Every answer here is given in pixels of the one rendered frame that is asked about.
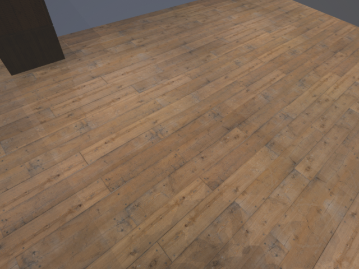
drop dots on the cupboard door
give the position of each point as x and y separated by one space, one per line
19 15

